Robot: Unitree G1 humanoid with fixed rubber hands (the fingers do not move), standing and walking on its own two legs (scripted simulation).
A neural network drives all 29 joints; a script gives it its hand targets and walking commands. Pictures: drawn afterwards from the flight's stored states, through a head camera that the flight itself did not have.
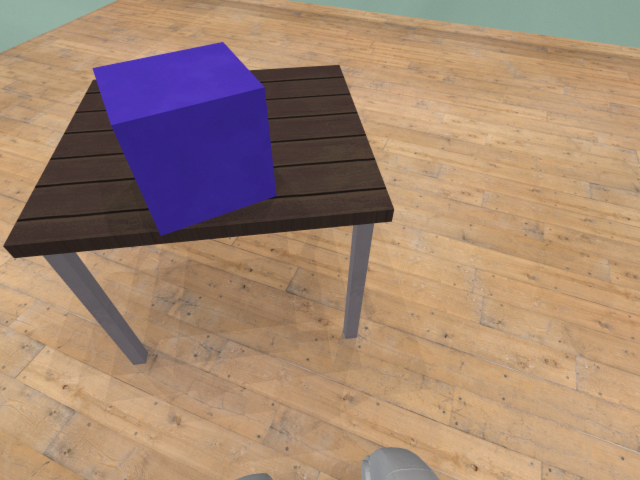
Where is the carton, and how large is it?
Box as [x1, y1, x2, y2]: [93, 42, 275, 235]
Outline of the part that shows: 223,42 93,68 112,128 161,235 275,195 264,87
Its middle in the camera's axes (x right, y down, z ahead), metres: -0.26 -0.21 +0.80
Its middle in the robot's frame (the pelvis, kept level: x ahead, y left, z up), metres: +0.75 +0.26 +0.02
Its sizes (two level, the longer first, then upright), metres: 0.258 0.224 0.255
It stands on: a table, 0.63 m high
